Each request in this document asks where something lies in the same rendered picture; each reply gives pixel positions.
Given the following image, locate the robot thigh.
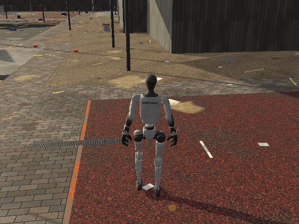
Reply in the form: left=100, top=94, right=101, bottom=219
left=134, top=130, right=143, bottom=160
left=154, top=131, right=165, bottom=167

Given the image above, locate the right robot thigh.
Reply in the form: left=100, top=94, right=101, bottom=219
left=154, top=131, right=165, bottom=167

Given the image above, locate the left robot hand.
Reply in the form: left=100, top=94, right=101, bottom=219
left=121, top=134, right=132, bottom=146

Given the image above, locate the robot left forearm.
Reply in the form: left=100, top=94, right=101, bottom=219
left=122, top=113, right=132, bottom=135

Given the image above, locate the left robot thigh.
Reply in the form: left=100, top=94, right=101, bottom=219
left=134, top=130, right=143, bottom=160

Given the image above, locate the robot right forearm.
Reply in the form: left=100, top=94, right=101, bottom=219
left=167, top=114, right=177, bottom=136

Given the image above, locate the right robot hand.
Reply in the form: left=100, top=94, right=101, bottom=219
left=167, top=135, right=178, bottom=146

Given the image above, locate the right robot upper arm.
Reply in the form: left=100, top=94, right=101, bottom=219
left=160, top=95, right=172, bottom=121

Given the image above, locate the left robot upper arm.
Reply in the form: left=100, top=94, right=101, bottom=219
left=128, top=94, right=141, bottom=120

